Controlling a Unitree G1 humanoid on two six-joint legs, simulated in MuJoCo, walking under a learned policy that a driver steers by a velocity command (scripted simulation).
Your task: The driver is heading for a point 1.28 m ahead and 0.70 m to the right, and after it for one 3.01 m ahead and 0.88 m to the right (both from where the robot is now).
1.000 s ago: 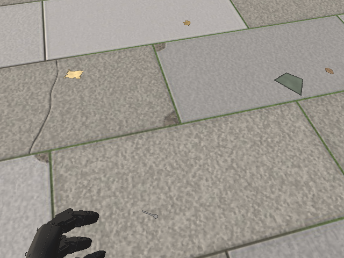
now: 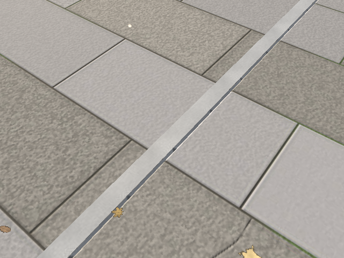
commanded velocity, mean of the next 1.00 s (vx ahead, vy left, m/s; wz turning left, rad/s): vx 1.00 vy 0.00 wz -0.79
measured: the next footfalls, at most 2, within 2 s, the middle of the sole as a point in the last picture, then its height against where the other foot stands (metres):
left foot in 0.22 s outside the picture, level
right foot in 0.64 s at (232, 207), level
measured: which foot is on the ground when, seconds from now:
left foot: up 0.00-0.20, down 0.22-0.64, up 0.66-1.00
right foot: down 0.00-0.22, up 0.24-0.62, down 0.64-1.00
